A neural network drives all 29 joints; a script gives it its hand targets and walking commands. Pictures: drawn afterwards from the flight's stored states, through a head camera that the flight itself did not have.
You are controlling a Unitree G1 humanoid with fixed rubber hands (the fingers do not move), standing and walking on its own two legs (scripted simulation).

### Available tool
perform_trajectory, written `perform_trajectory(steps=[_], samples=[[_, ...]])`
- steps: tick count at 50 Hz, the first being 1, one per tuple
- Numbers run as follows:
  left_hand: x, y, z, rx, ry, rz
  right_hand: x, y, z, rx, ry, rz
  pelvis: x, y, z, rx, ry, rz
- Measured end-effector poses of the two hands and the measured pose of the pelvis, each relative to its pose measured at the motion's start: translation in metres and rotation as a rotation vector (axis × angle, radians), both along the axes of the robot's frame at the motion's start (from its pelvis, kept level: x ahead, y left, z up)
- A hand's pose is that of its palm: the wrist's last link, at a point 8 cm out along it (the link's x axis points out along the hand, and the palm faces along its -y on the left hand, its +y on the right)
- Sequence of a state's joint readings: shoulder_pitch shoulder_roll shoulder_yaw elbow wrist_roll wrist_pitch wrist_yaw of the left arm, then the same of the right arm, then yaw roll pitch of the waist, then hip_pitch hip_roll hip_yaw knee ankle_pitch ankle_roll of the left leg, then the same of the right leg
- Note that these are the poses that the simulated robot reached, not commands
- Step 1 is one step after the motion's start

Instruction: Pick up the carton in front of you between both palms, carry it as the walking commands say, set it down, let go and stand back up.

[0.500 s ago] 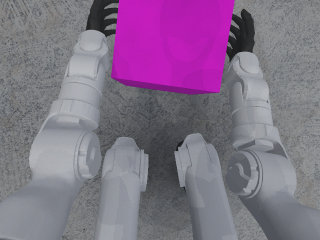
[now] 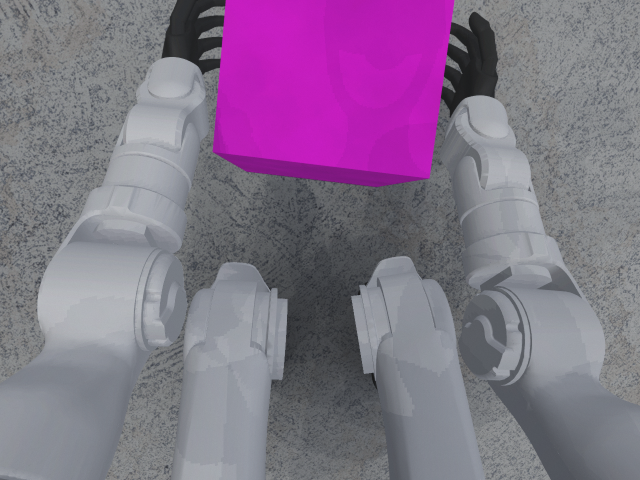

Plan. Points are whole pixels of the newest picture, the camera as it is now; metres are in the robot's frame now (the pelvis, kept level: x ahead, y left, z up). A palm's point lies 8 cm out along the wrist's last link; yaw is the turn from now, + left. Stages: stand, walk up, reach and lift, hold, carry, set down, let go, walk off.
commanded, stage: set down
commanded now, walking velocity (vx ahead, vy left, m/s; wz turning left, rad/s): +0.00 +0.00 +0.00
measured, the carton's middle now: (325, 94) +0.52 -0.01 -0.24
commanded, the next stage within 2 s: none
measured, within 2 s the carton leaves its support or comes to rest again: rests again in 0.06 s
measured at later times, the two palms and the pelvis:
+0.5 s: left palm (184, 65) +0.53 +0.15 -0.17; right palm (470, 101) +0.49 -0.16 -0.17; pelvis -0.01 +0.01 -0.01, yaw +0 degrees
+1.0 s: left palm (155, 73) +0.53 +0.19 -0.20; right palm (493, 110) +0.49 -0.20 -0.20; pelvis -0.01 +0.01 -0.02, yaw -1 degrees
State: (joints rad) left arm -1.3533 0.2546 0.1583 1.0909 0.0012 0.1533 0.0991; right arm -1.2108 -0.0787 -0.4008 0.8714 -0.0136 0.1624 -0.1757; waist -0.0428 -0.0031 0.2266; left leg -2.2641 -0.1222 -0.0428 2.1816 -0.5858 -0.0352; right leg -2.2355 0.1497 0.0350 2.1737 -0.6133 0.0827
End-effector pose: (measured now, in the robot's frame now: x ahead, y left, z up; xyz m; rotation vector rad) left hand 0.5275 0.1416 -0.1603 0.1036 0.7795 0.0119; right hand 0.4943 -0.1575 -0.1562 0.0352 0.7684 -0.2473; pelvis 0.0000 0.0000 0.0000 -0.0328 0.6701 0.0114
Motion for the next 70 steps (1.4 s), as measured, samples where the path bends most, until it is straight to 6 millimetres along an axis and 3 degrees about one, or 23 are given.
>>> perform_trajectory(steps=[37,44,49,53,57,65,70], samples=[[0.003,0.005,-0.018,-0.042,0.005,-0.063,0.001,-0.007,-0.017,0.010,0.004,0.109,-0.013,0.006,-0.011,-0.010,-0.087,-0.004],[-0.004,0.030,-0.044,0.004,0.008,0.008,-0.009,-0.031,-0.040,-0.046,0.043,0.055,-0.009,0.005,-0.013,-0.011,-0.087,-0.008],[0.001,0.045,-0.046,0.017,-0.030,0.026,-0.005,-0.046,-0.043,-0.052,0.010,0.032,-0.006,0.005,-0.018,-0.009,-0.073,-0.014],[0.010,0.042,-0.033,0.006,-0.082,0.021,0.001,-0.048,-0.033,-0.049,-0.038,0.025,-0.005,0.005,-0.020,-0.007,-0.062,-0.016],[0.016,0.035,-0.008,-0.005,-0.131,0.012,0.004,-0.046,-0.009,-0.048,-0.090,0.017,-0.006,0.003,-0.014,-0.005,-0.056,-0.019],[0.016,0.032,0.065,0.002,-0.133,0.021,0.002,-0.042,0.063,-0.041,-0.111,0.000,-0.006,0.002,0.030,0.001,0.007,-0.023],[0.017,0.035,0.100,0.000,-0.125,0.027,0.003,-0.041,0.096,-0.042,-0.107,0.003,-0.005,0.002,0.056,0.001,0.065,-0.023]])
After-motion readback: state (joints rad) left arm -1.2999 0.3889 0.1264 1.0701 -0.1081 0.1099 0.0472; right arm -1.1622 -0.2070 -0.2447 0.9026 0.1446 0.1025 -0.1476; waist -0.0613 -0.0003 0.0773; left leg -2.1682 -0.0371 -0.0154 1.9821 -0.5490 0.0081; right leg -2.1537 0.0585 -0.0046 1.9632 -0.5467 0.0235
